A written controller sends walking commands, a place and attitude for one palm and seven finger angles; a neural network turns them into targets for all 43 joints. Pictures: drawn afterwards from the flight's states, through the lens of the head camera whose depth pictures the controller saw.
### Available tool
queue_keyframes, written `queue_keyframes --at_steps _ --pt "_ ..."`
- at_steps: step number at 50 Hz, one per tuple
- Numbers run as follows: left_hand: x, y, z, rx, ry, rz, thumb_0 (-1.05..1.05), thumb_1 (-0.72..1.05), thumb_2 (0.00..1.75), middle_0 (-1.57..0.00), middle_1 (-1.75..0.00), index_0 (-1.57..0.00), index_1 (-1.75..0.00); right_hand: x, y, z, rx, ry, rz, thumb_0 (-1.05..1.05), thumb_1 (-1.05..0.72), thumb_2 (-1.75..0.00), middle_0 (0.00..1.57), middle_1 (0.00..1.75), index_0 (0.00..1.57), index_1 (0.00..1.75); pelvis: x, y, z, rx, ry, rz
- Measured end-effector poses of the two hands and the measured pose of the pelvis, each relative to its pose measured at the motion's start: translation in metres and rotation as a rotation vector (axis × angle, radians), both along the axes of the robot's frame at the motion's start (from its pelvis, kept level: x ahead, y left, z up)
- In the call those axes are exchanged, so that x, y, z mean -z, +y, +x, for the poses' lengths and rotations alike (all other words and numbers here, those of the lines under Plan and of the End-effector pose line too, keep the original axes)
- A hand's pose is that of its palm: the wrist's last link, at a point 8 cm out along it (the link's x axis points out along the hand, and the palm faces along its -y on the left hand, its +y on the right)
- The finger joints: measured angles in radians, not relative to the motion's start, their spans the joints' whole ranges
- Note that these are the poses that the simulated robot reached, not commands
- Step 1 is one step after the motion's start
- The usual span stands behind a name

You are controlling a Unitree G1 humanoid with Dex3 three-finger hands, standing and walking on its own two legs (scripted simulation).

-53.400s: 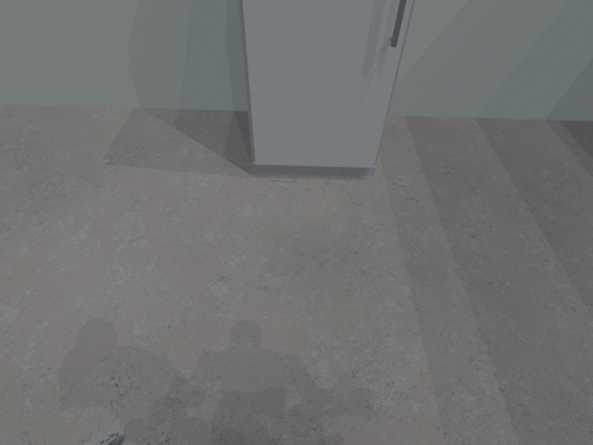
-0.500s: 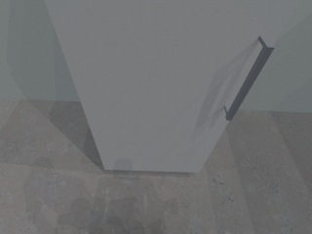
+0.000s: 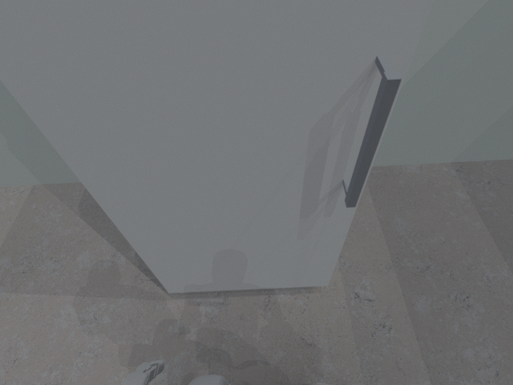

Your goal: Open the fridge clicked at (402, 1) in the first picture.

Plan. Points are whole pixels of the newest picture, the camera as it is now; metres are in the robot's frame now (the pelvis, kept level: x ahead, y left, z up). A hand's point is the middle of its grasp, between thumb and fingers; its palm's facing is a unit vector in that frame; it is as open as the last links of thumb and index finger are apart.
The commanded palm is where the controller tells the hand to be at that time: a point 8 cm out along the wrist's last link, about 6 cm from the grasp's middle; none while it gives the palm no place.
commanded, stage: come to a stop and stand still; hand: right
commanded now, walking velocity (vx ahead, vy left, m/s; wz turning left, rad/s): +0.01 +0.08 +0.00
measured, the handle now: (363, 144) +0.48 -0.16 +0.09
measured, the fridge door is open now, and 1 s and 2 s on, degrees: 0 0 0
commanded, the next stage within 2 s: look again from close up in 1.12 s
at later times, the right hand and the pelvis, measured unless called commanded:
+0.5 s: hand out of the picture +0.02 -0.15 -0.18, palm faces +0.02 +0.98 -0.18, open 7.3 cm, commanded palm none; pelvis -0.03 +0.03 +0.00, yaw +0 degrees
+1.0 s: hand out of the picture -0.06 -0.15 -0.17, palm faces +0.03 +0.98 -0.21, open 7.4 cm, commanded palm none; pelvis -0.06 +0.02 +0.00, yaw -1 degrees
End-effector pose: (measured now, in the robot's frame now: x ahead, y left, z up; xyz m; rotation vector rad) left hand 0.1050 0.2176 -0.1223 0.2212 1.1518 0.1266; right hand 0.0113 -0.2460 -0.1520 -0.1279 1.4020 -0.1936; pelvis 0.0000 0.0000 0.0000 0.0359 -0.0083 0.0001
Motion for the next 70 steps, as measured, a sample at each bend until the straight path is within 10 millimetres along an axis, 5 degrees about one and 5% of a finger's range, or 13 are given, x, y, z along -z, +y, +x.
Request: queue_keyframes --at_steps 7,13,18,24,32,44,54,70 --pt "0.01 0.035 -0.036 -0.043 0.036 0.003 0.0 0.9 0.9 -0.21 -0.3 -0.2 -0.3 -0.014 0.007 0.023 -0.042 -0.129 -0.041 0.0 -0.91 -0.9 0.19 0.3 0.19 0.3 0.003 0.015 -0.017 0.002 -0.003 0.002" --pt "0.019 0.065 -0.08 -0.1 0.12 0.0 0.01 0.91 0.9 -0.21 -0.3 -0.2 -0.3 -0.015 0.03 0.011 -0.063 -0.137 -0.046 0.0 -0.91 -0.9 0.19 0.3 0.19 0.3 0.005 0.027 -0.024 0.009 -0.008 -0.023" --pt "0.017 0.065 -0.116 -0.127 0.176 0.023 0.01 0.91 0.9 -0.2 -0.3 -0.2 -0.3 -0.004 0.046 0.008 -0.073 -0.114 0.016 0.0 -0.91 -0.9 0.2 0.3 0.19 0.3 0.006 0.025 -0.022 0.008 0.001 -0.001" --pt "0.01 0.041 -0.15 -0.11 0.279 -0.006 0.01 0.91 0.9 -0.2 -0.3 -0.2 -0.3 -0.003 0.047 0.004 -0.048 -0.089 0.031 0.0 -0.94 -0.9 0.2 0.3 0.2 0.3 -0.003 0.029 -0.025 0.008 -0.008 -0.027" --pt "0.025 0.022 -0.143 -0.1 0.17 -0.068 0.01 0.91 0.9 -0.21 -0.3 -0.2 -0.3 -0.007 0.041 -0.022 -0.086 -0.082 -0.018 0.0 -0.92 -0.9 0.2 0.3 0.2 0.3 0.003 0.023 -0.035 0.008 -0.028 -0.022" --pt "0.023 0.033 -0.135 -0.064 0.088 -0.062 0.01 0.92 0.9 -0.2 -0.3 -0.2 -0.3 -0.012 0.039 -0.059 -0.056 -0.097 -0.029 0.0 -0.91 -0.9 0.2 0.3 0.2 0.3 0.003 0.022 -0.051 0.009 -0.039 -0.036" --pt "0.018 0.04 -0.151 -0.058 0.125 -0.041 0.01 0.91 0.9 -0.2 -0.3 -0.2 -0.3 -0.008 0.047 -0.089 -0.035 -0.044 -0.001 0.0 -0.91 -0.9 0.2 0.3 0.2 0.3 0.001 0.026 -0.059 0.012 -0.033 -0.034" --pt "0.02 0.029 -0.177 -0.074 0.205 -0.062 0.01 0.91 0.9 -0.2 -0.3 -0.2 -0.3 -0.005 0.059 -0.098 -0.02 -0.022 0.029 0.0 -0.91 -0.9 0.2 0.3 0.2 0.3 0.0 0.028 -0.064 0.018 -0.03 -0.031"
